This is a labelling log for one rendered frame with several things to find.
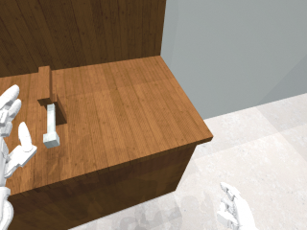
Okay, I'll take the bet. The robot left hand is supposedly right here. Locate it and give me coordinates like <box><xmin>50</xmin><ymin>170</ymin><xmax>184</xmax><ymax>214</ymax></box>
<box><xmin>0</xmin><ymin>84</ymin><xmax>37</xmax><ymax>187</ymax></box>

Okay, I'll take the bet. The tap lever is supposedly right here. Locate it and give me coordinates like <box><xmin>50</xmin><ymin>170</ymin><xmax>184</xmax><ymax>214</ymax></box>
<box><xmin>43</xmin><ymin>103</ymin><xmax>60</xmax><ymax>149</ymax></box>

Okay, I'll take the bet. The counter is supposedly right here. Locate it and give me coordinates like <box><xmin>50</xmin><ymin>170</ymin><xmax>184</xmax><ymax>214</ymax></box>
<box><xmin>0</xmin><ymin>0</ymin><xmax>214</xmax><ymax>230</ymax></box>

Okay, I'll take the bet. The robot right hand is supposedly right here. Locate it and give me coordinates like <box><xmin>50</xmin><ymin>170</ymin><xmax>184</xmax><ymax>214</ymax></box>
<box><xmin>217</xmin><ymin>182</ymin><xmax>256</xmax><ymax>230</ymax></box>

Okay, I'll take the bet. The robot left forearm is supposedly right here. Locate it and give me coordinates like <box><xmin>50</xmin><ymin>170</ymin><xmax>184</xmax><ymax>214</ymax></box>
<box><xmin>0</xmin><ymin>187</ymin><xmax>14</xmax><ymax>230</ymax></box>

